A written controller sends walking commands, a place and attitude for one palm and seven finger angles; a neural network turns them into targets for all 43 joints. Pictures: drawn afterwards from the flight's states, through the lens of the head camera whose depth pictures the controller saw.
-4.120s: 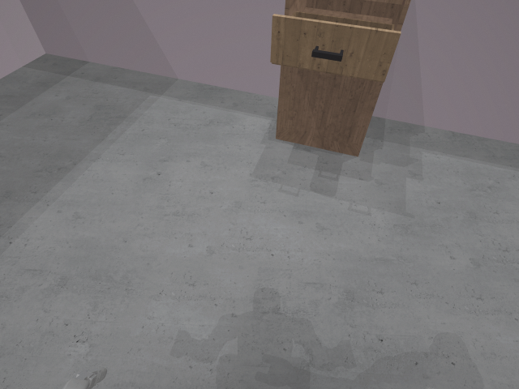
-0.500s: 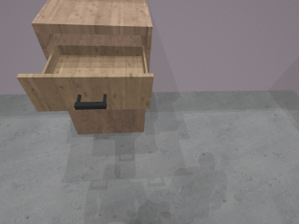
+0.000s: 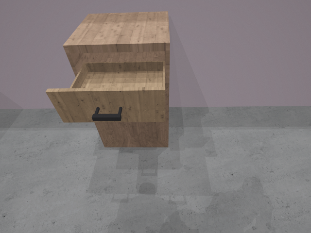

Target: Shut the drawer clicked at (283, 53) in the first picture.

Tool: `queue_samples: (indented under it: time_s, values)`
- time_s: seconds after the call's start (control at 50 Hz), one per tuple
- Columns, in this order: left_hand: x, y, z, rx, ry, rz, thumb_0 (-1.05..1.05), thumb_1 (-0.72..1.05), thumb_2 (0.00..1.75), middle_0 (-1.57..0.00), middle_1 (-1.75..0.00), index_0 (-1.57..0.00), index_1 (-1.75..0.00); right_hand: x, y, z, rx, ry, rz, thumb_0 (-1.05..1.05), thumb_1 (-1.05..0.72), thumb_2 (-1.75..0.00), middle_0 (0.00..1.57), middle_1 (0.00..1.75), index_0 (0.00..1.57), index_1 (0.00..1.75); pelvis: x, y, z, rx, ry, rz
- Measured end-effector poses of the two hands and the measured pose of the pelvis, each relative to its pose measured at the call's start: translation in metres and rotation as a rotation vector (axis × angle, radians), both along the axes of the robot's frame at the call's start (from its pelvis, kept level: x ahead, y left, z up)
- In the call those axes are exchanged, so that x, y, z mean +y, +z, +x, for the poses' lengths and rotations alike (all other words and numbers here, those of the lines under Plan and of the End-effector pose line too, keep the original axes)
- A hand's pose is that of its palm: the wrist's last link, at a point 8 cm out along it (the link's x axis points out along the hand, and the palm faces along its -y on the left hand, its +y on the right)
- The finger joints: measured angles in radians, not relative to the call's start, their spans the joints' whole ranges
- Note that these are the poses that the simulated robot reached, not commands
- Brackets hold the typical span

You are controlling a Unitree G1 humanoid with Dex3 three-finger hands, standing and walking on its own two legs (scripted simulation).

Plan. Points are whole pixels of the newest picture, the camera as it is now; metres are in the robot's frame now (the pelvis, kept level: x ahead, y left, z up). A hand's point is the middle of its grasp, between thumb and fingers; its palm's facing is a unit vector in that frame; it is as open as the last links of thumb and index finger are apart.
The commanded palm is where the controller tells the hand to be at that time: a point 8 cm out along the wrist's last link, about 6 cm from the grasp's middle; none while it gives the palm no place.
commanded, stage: take the last steps up to it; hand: left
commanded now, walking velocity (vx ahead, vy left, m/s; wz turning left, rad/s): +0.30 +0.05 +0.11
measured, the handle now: (107, 113) +0.56 +0.23 -0.06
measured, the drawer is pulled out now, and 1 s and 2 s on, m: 0.30 0.30 0.30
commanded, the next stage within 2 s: come to a stop and stand still in 0.88 s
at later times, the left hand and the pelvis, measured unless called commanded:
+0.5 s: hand out of the picture +0.06 +0.25 -0.18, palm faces +0.10 -0.98 -0.17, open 7.3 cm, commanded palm none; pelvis +0.09 +0.06 +0.00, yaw +1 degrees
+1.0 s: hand (102, 200) +0.26 +0.21 -0.17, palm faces +0.09 -0.97 -0.21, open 7.1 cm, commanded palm none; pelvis +0.23 +0.02 +0.00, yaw +2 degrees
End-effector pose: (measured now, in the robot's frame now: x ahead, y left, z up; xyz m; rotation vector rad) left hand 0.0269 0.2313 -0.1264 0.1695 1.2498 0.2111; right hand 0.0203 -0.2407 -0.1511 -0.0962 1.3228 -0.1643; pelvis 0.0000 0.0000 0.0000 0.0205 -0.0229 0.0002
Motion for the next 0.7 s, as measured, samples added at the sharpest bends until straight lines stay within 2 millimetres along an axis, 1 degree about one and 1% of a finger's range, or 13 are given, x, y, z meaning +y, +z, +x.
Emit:
queue_samples:
  time_s: [0.08, 0.16, 0.24, 0.28, 0.32, 0.34, 0.38, 0.42, 0.48, 0.52, 0.6, 0.66, 0.7]
  values:
    - [-0.008, -0.003, -0.023, 0.035, 0.044, -0.034, 0.00, 0.91, 0.90, -0.20, -0.30, -0.21, -0.30, -0.001, 0.005, 0.008, 0.014, 0.040, -0.012, 0.00, -0.91, -0.90, 0.20, 0.30, 0.20, 0.30, 0.002, 0.003, 0.006, 0.004, 0.033, -0.002]
    - [-0.008, -0.009, -0.054, 0.113, 0.105, -0.072, 0.00, 0.91, 0.90, -0.20, -0.30, -0.21, -0.30, 0.008, 0.009, 0.031, 0.021, 0.092, -0.027, 0.00, -0.91, -0.90, 0.20, 0.30, 0.20, 0.30, 0.012, 0.002, 0.015, 0.010, 0.056, -0.010]
    - [0.001, -0.019, -0.086, 0.229, 0.167, -0.113, 0.00, 0.91, 0.90, -0.20, -0.30, -0.21, -0.30, 0.031, 0.013, 0.069, -0.026, 0.143, -0.043, 0.01, -0.91, -0.90, 0.20, 0.30, 0.20, 0.30, 0.030, -0.002, 0.028, 0.015, 0.064, -0.019]
    - [0.009, -0.027, -0.098, 0.289, 0.188, -0.133, 0.00, 0.91, 0.90, -0.20, -0.30, -0.21, -0.30, 0.045, 0.011, 0.089, -0.073, 0.157, -0.057, 0.00, -0.91, -0.90, 0.20, 0.30, 0.20, 0.30, 0.042, -0.010, 0.037, 0.016, 0.062, -0.037]
    - [0.020, -0.032, -0.100, 0.345, 0.179, -0.142, 0.00, 0.91, 0.90, -0.20, -0.30, -0.21, -0.30, 0.059, 0.011, 0.101, -0.111, 0.148, -0.062, 0.00, -0.91, -0.90, 0.20, 0.30, 0.20, 0.30, 0.050, -0.013, 0.044, 0.008, 0.048, -0.029]
    - [0.025, -0.032, -0.096, 0.361, 0.165, -0.140, 0.00, 0.91, 0.90, -0.20, -0.30, -0.21, -0.30, 0.064, 0.013, 0.104, -0.123, 0.139, -0.059, 0.00, -0.91, -0.90, 0.20, 0.30, 0.20, 0.30, 0.053, -0.013, 0.048, 0.005, 0.036, -0.027]
    - [0.036, -0.030, -0.077, 0.360, 0.135, -0.132, 0.01, 0.91, 0.90, -0.20, -0.30, -0.20, -0.30, 0.070, 0.017, 0.104, -0.134, 0.097, -0.067, 0.00, -0.92, -0.90, 0.20, 0.30, 0.20, 0.30, 0.057, -0.009, 0.058, 0.002, 0.025, -0.026]
    - [0.047, -0.028, -0.048, 0.318, 0.109, -0.121, 0.01, 0.91, 0.90, -0.20, -0.30, -0.20, -0.30, 0.070, 0.020, 0.100, -0.116, 0.072, -0.077, -0.01, -0.94, -0.90, 0.20, 0.30, 0.20, 0.30, 0.060, -0.005, 0.067, 0.001, 0.024, -0.024]
    - [0.060, -0.025, 0.007, 0.214, 0.080, -0.095, 0.01, 0.91, 0.90, -0.20, -0.30, -0.20, -0.30, 0.072, 0.019, 0.087, -0.047, 0.052, -0.071, -0.01, -0.94, -0.90, 0.20, 0.30, 0.20, 0.30, 0.062, -0.001, 0.082, -0.001, 0.024, -0.018]
    - [0.065, -0.022, 0.047, 0.140, 0.060, -0.079, 0.01, 0.91, 0.90, -0.20, -0.30, -0.20, -0.30, 0.074, 0.016, 0.077, 0.008, 0.037, -0.057, -0.01, -0.94, -0.90, 0.20, 0.30, 0.20, 0.30, 0.062, 0.000, 0.093, -0.002, 0.023, -0.013]
    - [0.063, -0.015, 0.128, 0.016, 0.006, -0.051, 0.00, 0.91, 0.90, -0.20, -0.30, -0.20, -0.30, 0.077, 0.007, 0.061, 0.112, -0.004, -0.016, 0.00, -0.92, -0.90, 0.20, 0.30, 0.20, 0.30, 0.056, -0.002, 0.118, -0.006, 0.018, 0.000]
    - [0.054, -0.011, 0.185, -0.053, -0.044, -0.031, 0.00, 0.91, 0.90, -0.20, -0.30, -0.20, -0.30, 0.076, -0.003, 0.056, 0.178, -0.040, 0.018, 0.00, -0.92, -0.90, 0.20, 0.30, 0.20, 0.30, 0.047, -0.008, 0.140, -0.007, 0.010, 0.008]
    - [0.044, -0.012, 0.218, -0.094, -0.072, -0.017, 0.00, 0.91, 0.90, -0.20, -0.30, -0.20, -0.30, 0.073, -0.011, 0.057, 0.217, -0.060, 0.039, 0.00, -0.91, -0.90, 0.20, 0.30, 0.20, 0.30, 0.038, -0.015, 0.158, -0.008, 0.006, 0.012]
